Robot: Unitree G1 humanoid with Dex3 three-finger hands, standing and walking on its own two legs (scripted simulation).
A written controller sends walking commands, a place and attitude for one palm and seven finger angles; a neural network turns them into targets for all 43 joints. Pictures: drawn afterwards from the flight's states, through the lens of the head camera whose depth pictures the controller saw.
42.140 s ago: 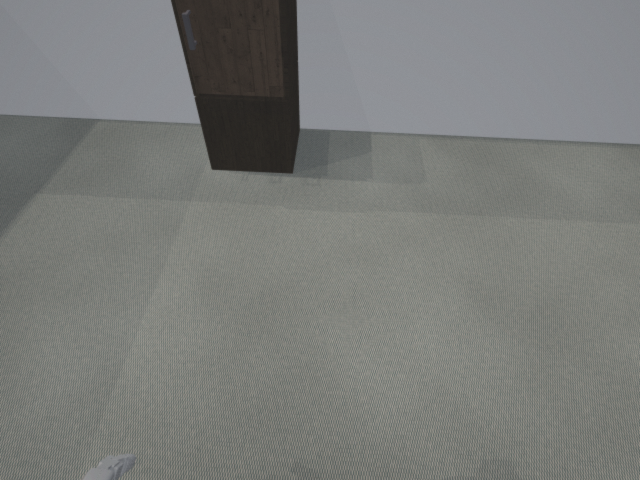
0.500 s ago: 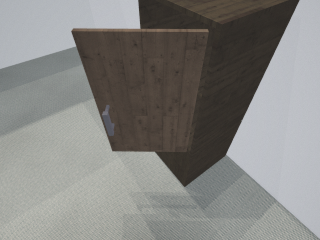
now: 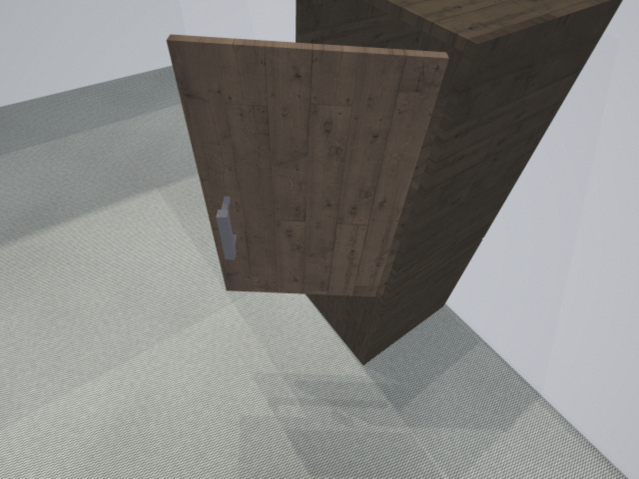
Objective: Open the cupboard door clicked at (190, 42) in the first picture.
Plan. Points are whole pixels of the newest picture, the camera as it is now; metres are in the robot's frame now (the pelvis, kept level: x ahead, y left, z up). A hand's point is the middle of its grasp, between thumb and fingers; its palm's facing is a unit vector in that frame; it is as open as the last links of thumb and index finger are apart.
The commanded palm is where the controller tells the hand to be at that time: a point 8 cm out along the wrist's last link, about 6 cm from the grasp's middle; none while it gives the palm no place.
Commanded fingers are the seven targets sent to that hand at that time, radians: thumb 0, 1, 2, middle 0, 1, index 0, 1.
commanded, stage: look again from close up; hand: left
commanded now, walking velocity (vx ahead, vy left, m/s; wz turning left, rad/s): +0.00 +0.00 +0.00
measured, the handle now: (228, 228) +0.55 +0.20 -0.08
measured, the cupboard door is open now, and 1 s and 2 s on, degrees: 53 53 53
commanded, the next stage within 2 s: raise the hand with hooked fingers in 0.30 s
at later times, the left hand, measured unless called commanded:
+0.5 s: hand out of the picture +0.05 +0.22 -0.12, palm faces +0.20 -0.96 -0.21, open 7.5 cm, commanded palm +0.08 +0.26 -0.07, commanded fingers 0.00 0.76 0.84 -0.21 -0.39 -0.21 -0.39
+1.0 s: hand out of the picture +0.13 +0.23 -0.06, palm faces +0.17 -0.98 -0.10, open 9.7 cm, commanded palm +0.13 +0.28 -0.07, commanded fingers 0.00 0.18 0.59 -0.25 -0.76 -0.25 -0.76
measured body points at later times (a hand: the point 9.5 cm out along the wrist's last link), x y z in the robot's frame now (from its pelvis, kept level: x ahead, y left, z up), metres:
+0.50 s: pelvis -0.03 +0.02 +0.00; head -0.02 +0.04 +0.45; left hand +0.04 +0.27 -0.10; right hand +0.03 -0.21 -0.13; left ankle +0.01 +0.09 -0.73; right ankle -0.03 -0.13 -0.73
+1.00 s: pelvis -0.04 -0.03 -0.11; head +0.04 +0.01 +0.33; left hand +0.12 +0.28 -0.05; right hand +0.21 -0.25 -0.17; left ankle +0.01 +0.09 -0.73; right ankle -0.02 -0.10 -0.73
